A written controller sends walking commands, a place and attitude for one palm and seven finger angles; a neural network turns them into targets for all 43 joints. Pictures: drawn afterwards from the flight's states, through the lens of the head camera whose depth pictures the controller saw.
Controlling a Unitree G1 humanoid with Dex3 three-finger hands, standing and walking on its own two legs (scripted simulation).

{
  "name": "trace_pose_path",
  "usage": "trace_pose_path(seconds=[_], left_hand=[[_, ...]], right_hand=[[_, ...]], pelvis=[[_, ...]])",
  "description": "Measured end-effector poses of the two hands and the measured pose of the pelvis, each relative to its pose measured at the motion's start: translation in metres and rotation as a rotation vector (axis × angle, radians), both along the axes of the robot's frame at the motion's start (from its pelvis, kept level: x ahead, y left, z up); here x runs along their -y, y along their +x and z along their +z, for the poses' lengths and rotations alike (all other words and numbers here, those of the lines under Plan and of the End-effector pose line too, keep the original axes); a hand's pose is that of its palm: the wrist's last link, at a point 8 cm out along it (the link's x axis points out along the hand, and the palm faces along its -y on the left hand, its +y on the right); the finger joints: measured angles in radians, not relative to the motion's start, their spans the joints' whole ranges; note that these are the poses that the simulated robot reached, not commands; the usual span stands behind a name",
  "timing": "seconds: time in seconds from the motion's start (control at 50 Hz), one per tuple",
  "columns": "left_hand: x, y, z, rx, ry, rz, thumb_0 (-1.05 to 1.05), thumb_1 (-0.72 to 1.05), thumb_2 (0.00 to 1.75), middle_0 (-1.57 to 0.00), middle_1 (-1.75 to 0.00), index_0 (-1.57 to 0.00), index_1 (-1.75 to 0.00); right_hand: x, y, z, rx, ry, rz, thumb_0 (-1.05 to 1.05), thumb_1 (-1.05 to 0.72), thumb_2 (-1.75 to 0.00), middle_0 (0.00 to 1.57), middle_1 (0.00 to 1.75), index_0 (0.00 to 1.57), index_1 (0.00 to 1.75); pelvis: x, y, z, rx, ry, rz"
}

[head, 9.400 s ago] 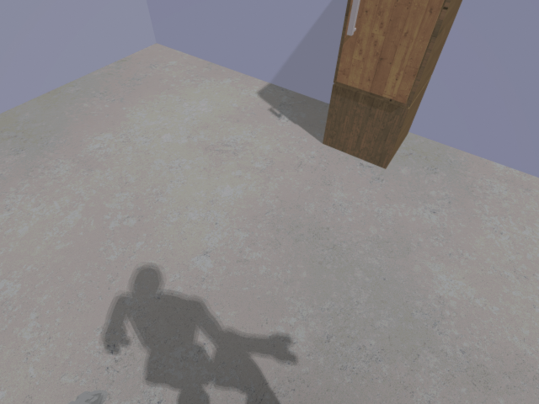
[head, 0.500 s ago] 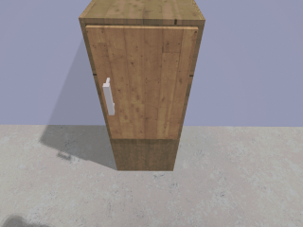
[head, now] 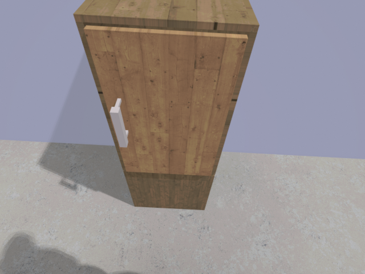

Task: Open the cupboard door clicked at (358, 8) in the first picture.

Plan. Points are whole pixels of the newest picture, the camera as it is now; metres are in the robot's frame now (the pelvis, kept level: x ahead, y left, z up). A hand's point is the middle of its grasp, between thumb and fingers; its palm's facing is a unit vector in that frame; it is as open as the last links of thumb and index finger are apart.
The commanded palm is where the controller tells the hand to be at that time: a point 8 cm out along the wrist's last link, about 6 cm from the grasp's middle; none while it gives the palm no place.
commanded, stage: come to a stop and stand still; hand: left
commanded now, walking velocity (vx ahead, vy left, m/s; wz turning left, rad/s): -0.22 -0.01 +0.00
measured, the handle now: (121, 123) +0.51 +0.22 -0.02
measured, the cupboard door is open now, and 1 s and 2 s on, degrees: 0 0 0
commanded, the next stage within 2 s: look again from close up in 1.32 s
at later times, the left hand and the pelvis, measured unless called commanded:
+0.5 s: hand out of the picture +0.03 +0.21 -0.16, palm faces +0.02 -0.96 -0.26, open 7.4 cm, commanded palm none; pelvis -0.04 +0.01 -0.01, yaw +0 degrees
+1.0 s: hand out of the picture -0.10 +0.19 -0.18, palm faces +0.03 -0.98 -0.17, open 7.4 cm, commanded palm none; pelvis -0.08 +0.02 +0.00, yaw +0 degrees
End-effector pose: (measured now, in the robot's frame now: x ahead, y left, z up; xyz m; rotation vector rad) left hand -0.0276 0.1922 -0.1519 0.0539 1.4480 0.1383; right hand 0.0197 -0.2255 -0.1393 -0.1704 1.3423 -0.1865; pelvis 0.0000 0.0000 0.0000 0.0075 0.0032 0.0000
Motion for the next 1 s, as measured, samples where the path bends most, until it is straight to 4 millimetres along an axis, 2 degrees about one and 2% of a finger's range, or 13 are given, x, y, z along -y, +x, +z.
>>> trace_pose_path(seconds=[0.14,0.22,0.32,0.42,0.56,0.66,0.74,0.88,1.0], left_hand=[[-0.016,0.018,0.012,0.014,0.062,-0.031,0.02,0.92,0.9,-0.2,-0.3,-0.2,-0.3],[-0.031,0.03,0.011,0.06,0.104,-0.045,0.01,0.91,0.9,-0.2,-0.3,-0.2,-0.3],[-0.046,0.042,0.006,0.117,0.124,-0.072,0.01,0.91,0.9,-0.2,-0.3,-0.2,-0.3],[-0.057,0.052,0.016,0.214,0.149,-0.085,0.01,0.91,0.9,-0.2,-0.3,-0.2,-0.3],[-0.061,0.049,0.023,0.299,0.15,-0.106,0.01,0.91,0.9,-0.2,-0.3,-0.2,-0.3],[-0.061,0.037,0.022,0.302,0.127,-0.11,0.01,0.91,0.9,-0.2,-0.3,-0.2,-0.3],[-0.06,0.017,0.02,0.274,0.111,-0.101,0.01,0.91,0.9,-0.2,-0.3,-0.2,-0.3],[-0.056,-0.035,0.011,0.16,0.083,-0.071,0.01,0.91,0.9,-0.2,-0.3,-0.2,-0.3],[-0.049,-0.08,0.006,0.053,0.056,-0.042,0.01,0.91,0.9,-0.2,-0.3,-0.2,-0.3]], right_hand=[[0.007,0.017,0.004,0.021,0.008,-0.029,0.01,-0.93,-0.9,0.2,0.29,0.2,0.3],[0.009,0.02,-0.001,0.043,0.013,-0.029,0.01,-0.92,-0.9,0.2,0.29,0.2,0.3],[0.001,0.016,-0.008,0.054,0.019,-0.007,0.0,-0.91,-0.9,0.2,0.29,0.2,0.3],[-0.007,0.012,-0.005,0.146,0.027,0.023,0.0,-0.91,-0.9,0.2,0.29,0.2,0.3],[-0.01,-0.005,0.0,0.201,0.036,0.013,0.0,-0.91,-0.9,0.2,0.29,0.2,0.3],[-0.011,-0.03,0.003,0.178,0.027,0.011,0.0,-0.91,-0.9,0.2,0.29,0.2,0.3],[-0.011,-0.053,0.004,0.131,0.019,0.008,0.0,-0.91,-0.9,0.2,0.29,0.2,0.3],[-0.014,-0.089,0.005,0.046,0.018,-0.01,0.01,-0.91,-0.9,0.2,0.29,0.2,0.3],[-0.023,-0.111,0.003,-0.006,0.031,-0.025,0.01,-0.91,-0.9,0.2,0.29,0.2,0.3]], pelvis=[[0.005,0.0,0.006,-0.002,0.004,-0.013],[0.004,-0.005,0.0,-0.002,0.014,-0.016],[-0.004,-0.016,-0.007,0.017,-0.003,-0.001],[-0.01,-0.028,-0.008,0.014,0.002,0.0],[-0.012,-0.045,-0.008,0.031,-0.005,0.001],[-0.016,-0.057,-0.005,0.043,-0.01,-0.001],[-0.019,-0.066,-0.003,0.042,-0.013,0.002],[-0.022,-0.076,0.001,0.037,-0.016,0.005],[-0.024,-0.082,0.002,0.038,-0.019,0.007]])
